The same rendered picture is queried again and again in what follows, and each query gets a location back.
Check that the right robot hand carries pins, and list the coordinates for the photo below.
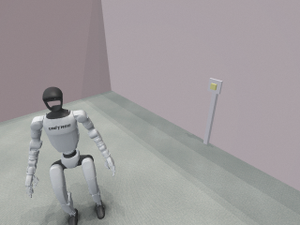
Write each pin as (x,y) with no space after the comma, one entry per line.
(28,183)

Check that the humanoid robot head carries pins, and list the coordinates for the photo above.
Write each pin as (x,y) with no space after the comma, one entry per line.
(54,94)

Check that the left robot hand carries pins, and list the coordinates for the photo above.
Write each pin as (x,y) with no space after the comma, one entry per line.
(110,161)

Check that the panel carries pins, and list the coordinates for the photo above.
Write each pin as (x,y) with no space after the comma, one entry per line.
(212,108)

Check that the robot left upper arm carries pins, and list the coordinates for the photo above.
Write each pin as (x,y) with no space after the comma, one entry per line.
(82,117)

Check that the button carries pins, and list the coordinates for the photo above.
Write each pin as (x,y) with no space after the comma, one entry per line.
(213,86)

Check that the left robot forearm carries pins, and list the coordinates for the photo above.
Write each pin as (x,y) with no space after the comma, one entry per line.
(101,145)

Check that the robot right upper arm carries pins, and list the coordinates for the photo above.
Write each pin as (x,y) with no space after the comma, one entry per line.
(35,132)

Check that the robot left foot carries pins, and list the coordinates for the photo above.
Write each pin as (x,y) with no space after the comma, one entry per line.
(100,211)

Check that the right robot forearm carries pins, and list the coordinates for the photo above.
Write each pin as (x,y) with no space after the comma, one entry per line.
(32,160)

